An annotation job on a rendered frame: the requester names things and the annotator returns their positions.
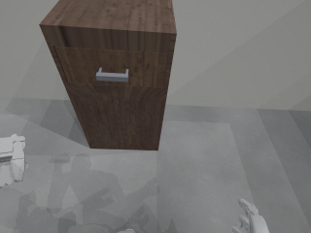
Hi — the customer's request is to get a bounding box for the drawer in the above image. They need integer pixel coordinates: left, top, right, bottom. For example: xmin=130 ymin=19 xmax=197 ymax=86
xmin=55 ymin=46 xmax=167 ymax=87

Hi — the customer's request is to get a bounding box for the handle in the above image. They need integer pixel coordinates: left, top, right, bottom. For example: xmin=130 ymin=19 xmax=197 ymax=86
xmin=95 ymin=67 xmax=129 ymax=83

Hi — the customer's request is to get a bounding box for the robot left hand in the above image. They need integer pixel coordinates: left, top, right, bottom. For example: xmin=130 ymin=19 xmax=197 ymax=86
xmin=0 ymin=134 xmax=28 ymax=188

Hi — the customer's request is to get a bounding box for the robot right hand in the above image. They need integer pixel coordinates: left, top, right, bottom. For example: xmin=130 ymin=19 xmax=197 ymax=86
xmin=232 ymin=198 xmax=269 ymax=233

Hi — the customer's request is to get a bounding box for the cabinet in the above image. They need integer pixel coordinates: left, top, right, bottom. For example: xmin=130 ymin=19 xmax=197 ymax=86
xmin=39 ymin=0 xmax=177 ymax=150

